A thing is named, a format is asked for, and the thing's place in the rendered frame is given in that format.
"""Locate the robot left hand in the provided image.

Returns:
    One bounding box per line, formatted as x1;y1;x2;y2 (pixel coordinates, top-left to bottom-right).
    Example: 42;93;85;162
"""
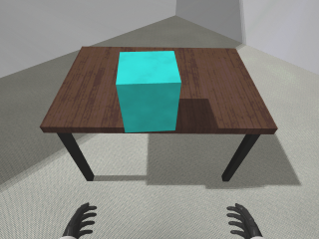
62;202;97;239

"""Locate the table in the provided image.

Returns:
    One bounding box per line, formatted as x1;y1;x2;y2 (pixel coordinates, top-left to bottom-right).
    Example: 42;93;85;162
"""
40;46;278;182

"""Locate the robot right hand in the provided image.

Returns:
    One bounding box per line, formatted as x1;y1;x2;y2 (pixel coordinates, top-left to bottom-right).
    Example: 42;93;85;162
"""
226;203;263;239

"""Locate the carton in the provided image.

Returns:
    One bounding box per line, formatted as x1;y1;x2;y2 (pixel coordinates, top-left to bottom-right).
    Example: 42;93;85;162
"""
116;51;181;132

